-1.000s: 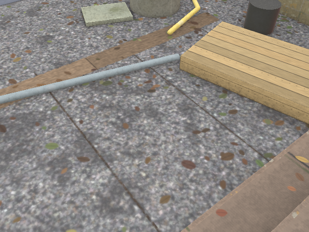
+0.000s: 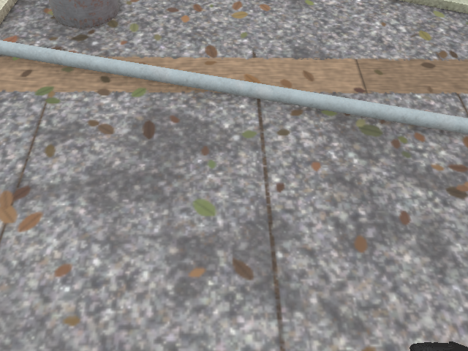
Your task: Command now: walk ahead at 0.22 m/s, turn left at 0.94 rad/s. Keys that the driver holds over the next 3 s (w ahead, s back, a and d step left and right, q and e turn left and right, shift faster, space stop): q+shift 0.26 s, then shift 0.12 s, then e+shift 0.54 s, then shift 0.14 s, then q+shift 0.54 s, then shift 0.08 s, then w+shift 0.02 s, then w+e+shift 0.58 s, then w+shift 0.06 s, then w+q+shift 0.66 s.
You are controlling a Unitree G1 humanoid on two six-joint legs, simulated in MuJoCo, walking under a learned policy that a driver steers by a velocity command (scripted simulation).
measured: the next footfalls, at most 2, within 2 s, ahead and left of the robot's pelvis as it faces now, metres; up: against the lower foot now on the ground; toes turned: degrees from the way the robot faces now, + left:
right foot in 0.40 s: +0.24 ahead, -0.12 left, +0.00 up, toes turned +25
left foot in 0.74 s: +0.13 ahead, +0.03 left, +0.00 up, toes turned +7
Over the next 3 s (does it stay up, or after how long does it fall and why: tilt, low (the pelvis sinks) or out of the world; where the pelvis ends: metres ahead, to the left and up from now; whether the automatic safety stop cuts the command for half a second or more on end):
stays up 1.10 -0.01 -0.01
